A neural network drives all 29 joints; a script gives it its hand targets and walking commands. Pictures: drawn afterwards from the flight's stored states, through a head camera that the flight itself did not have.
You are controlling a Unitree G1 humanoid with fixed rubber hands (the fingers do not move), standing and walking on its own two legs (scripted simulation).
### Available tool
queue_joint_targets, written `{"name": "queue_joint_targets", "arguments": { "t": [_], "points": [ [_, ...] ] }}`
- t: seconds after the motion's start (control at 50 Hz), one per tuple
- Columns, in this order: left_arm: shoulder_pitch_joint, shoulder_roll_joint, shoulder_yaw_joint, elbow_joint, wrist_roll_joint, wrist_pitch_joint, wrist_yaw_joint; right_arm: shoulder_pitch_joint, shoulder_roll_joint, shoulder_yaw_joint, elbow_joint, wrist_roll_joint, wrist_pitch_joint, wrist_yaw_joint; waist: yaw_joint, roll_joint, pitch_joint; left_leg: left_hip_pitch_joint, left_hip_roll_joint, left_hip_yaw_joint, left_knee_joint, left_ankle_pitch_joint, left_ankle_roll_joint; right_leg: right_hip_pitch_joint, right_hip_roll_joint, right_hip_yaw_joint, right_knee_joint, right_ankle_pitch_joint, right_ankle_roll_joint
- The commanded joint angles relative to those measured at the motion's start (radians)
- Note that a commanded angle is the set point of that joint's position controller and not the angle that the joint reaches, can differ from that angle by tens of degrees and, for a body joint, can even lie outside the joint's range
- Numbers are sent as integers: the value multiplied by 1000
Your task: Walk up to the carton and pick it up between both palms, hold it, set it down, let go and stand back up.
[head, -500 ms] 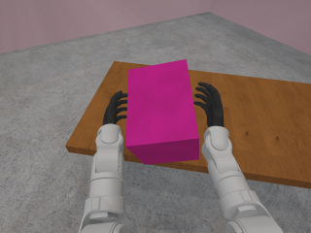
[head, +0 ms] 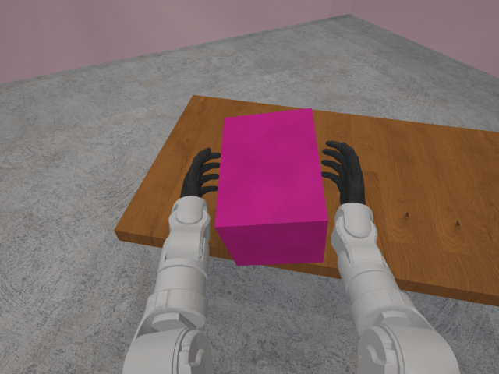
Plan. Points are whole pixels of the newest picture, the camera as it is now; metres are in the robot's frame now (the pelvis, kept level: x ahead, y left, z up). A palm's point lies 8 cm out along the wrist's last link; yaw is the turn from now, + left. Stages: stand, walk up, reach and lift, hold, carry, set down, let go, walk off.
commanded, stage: set down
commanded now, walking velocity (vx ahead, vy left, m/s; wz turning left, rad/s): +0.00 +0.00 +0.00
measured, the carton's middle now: (273, 189) +0.44 -0.01 +0.05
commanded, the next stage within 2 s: none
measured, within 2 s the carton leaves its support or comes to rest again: neither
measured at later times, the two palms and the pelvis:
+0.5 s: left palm (199, 195) +0.40 +0.12 +0.07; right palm (346, 191) +0.39 -0.13 +0.10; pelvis +0.01 +0.00 +0.00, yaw -1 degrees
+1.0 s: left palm (200, 199) +0.42 +0.12 +0.04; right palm (339, 194) +0.41 -0.13 +0.07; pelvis +0.02 +0.01 +0.00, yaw -2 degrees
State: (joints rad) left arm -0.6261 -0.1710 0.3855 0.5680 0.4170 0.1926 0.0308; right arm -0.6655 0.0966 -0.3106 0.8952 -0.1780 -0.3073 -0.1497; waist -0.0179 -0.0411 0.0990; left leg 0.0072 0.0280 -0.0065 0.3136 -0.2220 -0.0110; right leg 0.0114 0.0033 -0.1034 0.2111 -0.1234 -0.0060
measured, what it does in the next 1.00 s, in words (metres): stands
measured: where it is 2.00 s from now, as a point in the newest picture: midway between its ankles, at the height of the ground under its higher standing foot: outside the picture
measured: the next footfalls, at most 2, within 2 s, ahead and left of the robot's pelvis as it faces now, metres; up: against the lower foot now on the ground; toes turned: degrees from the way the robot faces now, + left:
none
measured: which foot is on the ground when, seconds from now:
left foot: down 0.00-1.00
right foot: down 0.00-1.00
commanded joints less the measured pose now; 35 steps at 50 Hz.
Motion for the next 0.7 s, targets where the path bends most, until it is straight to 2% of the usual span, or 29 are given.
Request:
{"name": "queue_joint_targets", "arguments": {
  "t": [0.0,0.14,0.4,0.42,0.44,0.52,0.68],
  "points": [
    [-608,-446,-354,-27,-43,-118,-137,-521,443,242,-28,-93,-9,131,0,53,-423,-54,-26,100,-39,374,-43,239,14,-43,52,317,19],
    [-651,-438,-297,46,-29,-161,-138,-534,467,165,15,-151,-7,142,-3,59,-442,-87,-28,113,-45,352,-44,247,11,-36,61,325,21],
    [-686,-419,-218,131,-8,-227,-134,-538,512,97,49,-229,-11,153,5,51,-496,-140,-28,124,-30,388,-40,268,7,-21,101,415,32],
    [-622,-438,-242,109,-11,-237,-119,-514,563,130,37,-222,-33,149,-6,69,-563,-145,-39,129,-1,421,-33,319,10,-11,120,540,32],
    [-619,-431,-241,117,-13,-243,-113,-516,555,128,54,-226,-39,147,-5,58,-542,-185,-35,120,-6,413,-29,332,9,-14,134,560,35],
    [-627,-408,-218,139,-7,-255,-114,-502,549,113,79,-239,-39,148,1,47,-496,-223,-31,116,-24,374,-21,333,4,-12,139,542,39],
    [-683,-433,-235,163,-12,-304,-74,-526,544,69,109,-263,-63,158,-8,77,-581,-157,-12,105,24,502,-51,222,23,-19,136,512,13]
  ]
}}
